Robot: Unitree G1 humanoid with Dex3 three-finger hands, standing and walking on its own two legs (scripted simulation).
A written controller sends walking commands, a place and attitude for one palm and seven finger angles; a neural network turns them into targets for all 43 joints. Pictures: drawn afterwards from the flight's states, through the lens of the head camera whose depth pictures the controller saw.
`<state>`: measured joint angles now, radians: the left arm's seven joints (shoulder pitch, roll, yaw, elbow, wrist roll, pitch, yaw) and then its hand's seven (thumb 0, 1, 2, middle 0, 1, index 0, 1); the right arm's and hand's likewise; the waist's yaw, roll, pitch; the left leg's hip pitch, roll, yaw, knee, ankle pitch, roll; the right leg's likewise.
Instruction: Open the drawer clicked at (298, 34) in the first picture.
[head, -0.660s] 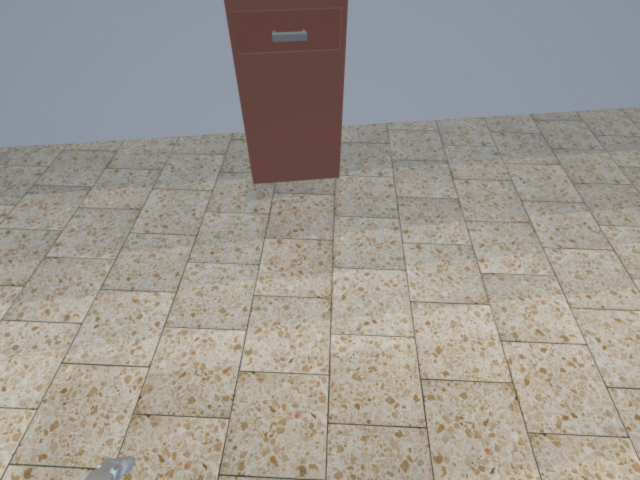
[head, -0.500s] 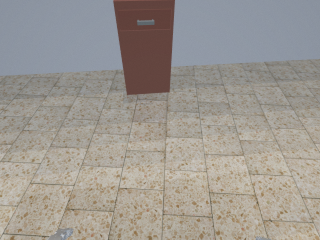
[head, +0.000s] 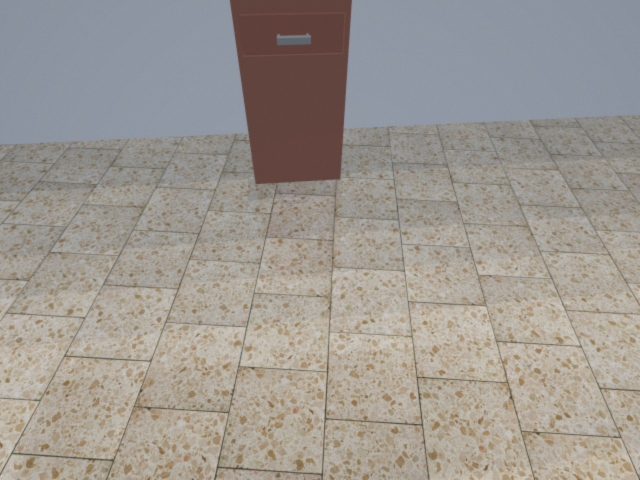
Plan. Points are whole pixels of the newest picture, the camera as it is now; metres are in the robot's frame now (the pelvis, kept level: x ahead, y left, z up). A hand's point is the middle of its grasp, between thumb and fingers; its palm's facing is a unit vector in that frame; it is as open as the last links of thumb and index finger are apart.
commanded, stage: stand and wait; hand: left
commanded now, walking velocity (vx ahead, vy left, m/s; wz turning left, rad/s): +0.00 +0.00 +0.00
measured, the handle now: (293, 37) +1.57 +0.19 -0.07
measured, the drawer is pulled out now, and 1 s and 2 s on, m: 0.00 0.00 0.00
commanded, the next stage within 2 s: look at it before walking up in 0.22 s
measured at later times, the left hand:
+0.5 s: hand out of the picture +0.07 +0.25 -0.15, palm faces -0.04 -0.94 -0.33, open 7.4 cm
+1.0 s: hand out of the picture +0.08 +0.24 -0.16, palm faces -0.04 -0.95 -0.32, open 7.4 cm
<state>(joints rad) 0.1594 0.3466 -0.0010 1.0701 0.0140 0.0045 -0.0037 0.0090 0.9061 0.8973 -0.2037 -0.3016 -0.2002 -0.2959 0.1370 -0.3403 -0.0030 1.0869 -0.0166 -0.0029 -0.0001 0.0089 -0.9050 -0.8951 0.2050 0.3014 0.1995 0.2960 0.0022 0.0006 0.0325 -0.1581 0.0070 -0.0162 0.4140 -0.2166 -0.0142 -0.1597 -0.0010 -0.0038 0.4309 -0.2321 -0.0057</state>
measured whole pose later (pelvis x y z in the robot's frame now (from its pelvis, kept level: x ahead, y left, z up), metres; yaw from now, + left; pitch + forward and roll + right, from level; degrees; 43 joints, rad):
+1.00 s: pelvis +0.01 +0.00 +0.00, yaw -1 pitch -1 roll +0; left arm 0.17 0.32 0.00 1.09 0.02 0.01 0.00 0.01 0.91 0.90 -0.20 -0.30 -0.20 -0.30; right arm 0.13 -0.31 0.00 1.11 -0.02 0.00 0.00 0.01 -0.91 -0.90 0.20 0.30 0.20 0.30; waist 0.01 0.00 0.01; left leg -0.15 0.02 0.00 0.41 -0.24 -0.02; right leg -0.15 0.01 0.01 0.42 -0.24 -0.01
